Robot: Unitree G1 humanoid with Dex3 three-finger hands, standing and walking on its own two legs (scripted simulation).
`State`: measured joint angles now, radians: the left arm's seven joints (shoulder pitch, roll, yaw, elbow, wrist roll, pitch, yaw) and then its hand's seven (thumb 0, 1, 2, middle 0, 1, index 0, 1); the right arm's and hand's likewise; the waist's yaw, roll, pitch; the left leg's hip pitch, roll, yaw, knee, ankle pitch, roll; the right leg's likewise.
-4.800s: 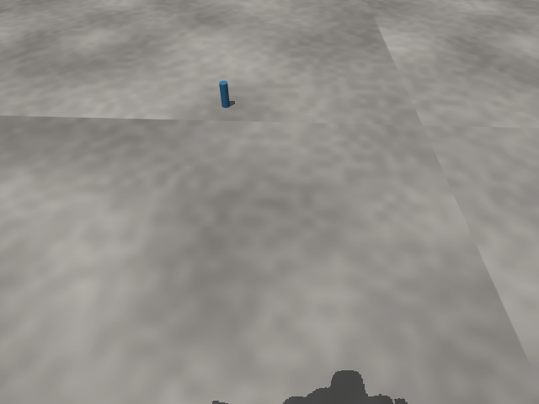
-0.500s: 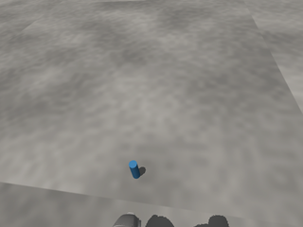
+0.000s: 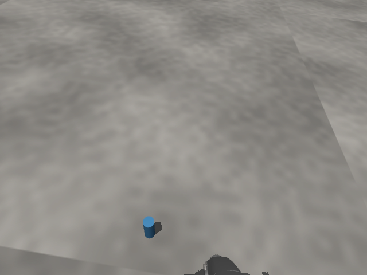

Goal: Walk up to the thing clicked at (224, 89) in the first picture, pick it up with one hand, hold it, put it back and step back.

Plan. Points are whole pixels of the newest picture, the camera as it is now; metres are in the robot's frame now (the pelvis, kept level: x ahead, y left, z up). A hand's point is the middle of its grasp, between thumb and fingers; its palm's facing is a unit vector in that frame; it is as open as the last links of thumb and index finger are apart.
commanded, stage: walk up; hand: left
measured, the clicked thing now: (149, 227) +0.44 +0.12 -0.69
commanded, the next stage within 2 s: none
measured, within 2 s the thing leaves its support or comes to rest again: neither
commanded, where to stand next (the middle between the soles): +0.18 -0.03 m, yaw -2 degrees
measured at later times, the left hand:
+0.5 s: hand (84, 266) +0.17 +0.23 -0.14, palm faces -0.08 -0.90 -0.42, open 7.4 cm
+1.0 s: hand (81, 274) +0.16 +0.24 -0.16, palm faces -0.02 -0.94 -0.34, open 7.4 cm
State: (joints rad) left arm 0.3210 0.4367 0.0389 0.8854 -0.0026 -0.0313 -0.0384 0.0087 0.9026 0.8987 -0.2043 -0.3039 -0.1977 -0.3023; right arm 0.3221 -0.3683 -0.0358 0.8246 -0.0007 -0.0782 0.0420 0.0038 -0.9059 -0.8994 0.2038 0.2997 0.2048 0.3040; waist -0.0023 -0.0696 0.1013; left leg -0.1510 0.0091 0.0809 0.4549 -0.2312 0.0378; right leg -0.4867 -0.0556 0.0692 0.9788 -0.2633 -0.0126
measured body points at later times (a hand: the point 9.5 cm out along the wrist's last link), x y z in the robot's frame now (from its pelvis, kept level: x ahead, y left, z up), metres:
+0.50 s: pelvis +0.09 -0.03 -0.01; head +0.12 -0.06 +0.44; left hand +0.17 +0.28 -0.11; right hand +0.14 -0.35 -0.14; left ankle +0.14 +0.12 -0.71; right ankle +0.15 -0.15 -0.74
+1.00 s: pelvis +0.12 -0.02 +0.00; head +0.12 -0.02 +0.45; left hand +0.16 +0.29 -0.14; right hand +0.22 -0.31 -0.13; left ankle +0.15 +0.12 -0.74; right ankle +0.15 -0.15 -0.74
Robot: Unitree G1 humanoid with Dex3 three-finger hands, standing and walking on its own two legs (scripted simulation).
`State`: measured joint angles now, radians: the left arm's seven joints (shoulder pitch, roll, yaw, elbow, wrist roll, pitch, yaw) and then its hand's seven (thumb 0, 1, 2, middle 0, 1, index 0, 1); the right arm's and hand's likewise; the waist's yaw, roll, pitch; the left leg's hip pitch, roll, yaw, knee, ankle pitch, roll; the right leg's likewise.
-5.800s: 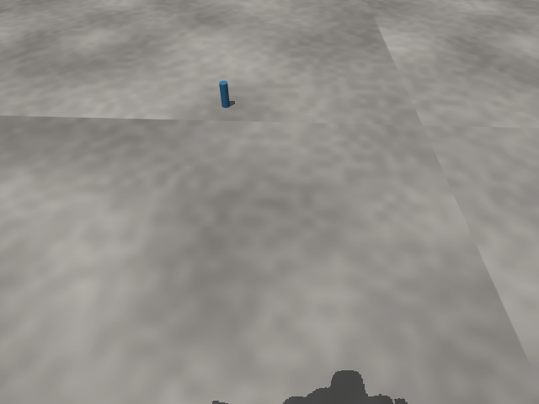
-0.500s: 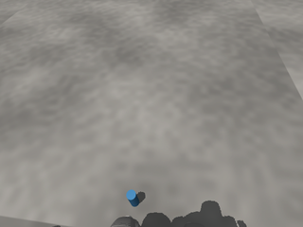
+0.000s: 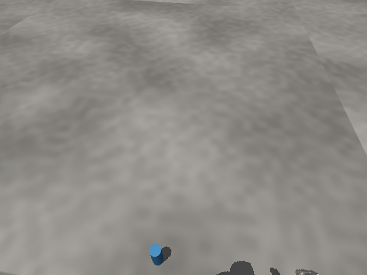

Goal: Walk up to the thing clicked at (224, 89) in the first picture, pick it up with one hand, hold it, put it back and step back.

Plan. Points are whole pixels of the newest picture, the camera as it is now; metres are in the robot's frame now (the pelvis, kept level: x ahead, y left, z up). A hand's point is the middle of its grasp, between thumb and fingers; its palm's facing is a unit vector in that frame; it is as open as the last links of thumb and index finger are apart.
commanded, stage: walk up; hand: left
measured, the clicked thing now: (156, 255) +0.32 +0.14 -0.69
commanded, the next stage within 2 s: stand in 1.08 s
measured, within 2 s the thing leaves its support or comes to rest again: neither
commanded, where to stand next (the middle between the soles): +0.06 -0.01 m, yaw -1 degrees
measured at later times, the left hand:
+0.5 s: hand out of the picture +0.11 +0.24 -0.15, palm faces -0.02 -0.95 -0.32, open 7.4 cm
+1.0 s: hand out of the picture +0.09 +0.25 -0.15, palm faces -0.02 -0.94 -0.33, open 7.4 cm
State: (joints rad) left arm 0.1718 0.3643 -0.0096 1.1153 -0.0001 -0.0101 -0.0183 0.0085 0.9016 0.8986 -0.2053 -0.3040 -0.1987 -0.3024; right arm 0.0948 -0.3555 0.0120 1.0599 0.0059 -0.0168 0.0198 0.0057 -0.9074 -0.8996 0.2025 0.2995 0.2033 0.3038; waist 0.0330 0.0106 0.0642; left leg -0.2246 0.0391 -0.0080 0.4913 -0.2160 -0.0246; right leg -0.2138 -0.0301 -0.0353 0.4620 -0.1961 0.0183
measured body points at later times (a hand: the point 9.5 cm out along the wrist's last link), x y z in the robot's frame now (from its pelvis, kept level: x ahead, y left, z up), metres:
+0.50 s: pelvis +0.01 +0.00 +0.01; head +0.02 +0.00 +0.46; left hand +0.11 +0.29 -0.12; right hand +0.09 -0.31 -0.12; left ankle +0.03 +0.14 -0.74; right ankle +0.04 -0.13 -0.74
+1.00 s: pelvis +0.02 +0.00 +0.01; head +0.03 +0.00 +0.46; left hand +0.09 +0.30 -0.12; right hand +0.10 -0.30 -0.13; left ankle +0.03 +0.14 -0.74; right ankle +0.04 -0.13 -0.74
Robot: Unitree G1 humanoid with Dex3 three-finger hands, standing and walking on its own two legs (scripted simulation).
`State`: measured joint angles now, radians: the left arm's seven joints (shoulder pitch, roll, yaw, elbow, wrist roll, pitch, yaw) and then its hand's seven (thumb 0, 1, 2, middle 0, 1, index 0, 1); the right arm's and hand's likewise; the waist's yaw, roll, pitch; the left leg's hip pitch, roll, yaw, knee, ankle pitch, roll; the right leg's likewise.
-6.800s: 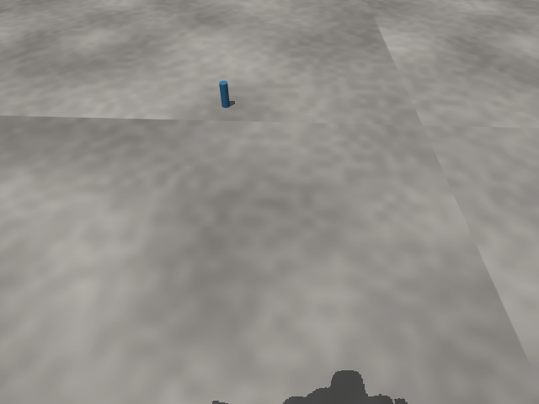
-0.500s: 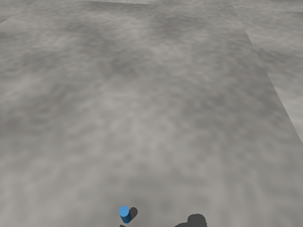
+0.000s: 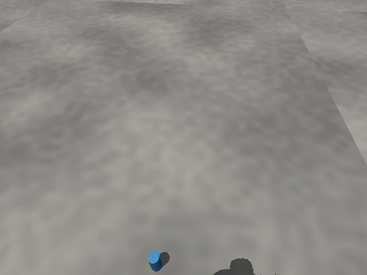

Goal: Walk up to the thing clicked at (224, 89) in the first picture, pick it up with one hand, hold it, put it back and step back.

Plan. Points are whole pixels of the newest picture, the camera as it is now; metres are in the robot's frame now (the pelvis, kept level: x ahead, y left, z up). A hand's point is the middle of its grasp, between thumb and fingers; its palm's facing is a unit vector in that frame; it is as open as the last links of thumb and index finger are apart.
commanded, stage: walk up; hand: left
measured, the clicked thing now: (155, 261) +0.30 +0.15 -0.70
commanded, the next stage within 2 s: stand in 0.08 s
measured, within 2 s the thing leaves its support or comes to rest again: neither
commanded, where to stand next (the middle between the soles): +0.04 -0.01 m, yaw -1 degrees
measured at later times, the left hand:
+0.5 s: hand out of the picture +0.08 +0.25 -0.16, palm faces -0.03 -0.94 -0.34, open 7.4 cm
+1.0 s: hand out of the picture +0.10 +0.25 -0.15, palm faces -0.01 -0.94 -0.34, open 7.4 cm
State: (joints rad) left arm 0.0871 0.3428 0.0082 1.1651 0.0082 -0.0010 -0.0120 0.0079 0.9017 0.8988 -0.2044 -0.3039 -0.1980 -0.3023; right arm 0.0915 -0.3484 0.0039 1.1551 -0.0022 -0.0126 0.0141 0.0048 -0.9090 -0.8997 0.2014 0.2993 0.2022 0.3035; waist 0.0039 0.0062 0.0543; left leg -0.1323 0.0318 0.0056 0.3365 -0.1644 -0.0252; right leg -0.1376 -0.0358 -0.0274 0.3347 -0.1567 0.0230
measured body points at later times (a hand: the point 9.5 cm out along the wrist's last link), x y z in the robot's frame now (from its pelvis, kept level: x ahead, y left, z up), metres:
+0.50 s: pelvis +0.01 +0.00 +0.00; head +0.02 +0.00 +0.45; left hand +0.08 +0.30 -0.13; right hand +0.09 -0.30 -0.13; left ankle +0.01 +0.14 -0.75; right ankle +0.02 -0.13 -0.75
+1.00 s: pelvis +0.02 +0.00 +0.00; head +0.02 +0.00 +0.45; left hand +0.10 +0.30 -0.13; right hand +0.10 -0.30 -0.13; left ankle +0.01 +0.14 -0.75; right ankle +0.02 -0.13 -0.75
